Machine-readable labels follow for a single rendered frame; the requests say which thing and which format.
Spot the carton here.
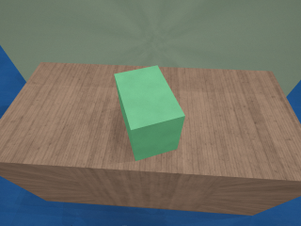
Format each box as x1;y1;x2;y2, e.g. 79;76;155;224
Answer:
114;65;185;161

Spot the pedestal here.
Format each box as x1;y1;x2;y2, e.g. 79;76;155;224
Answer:
0;62;301;216

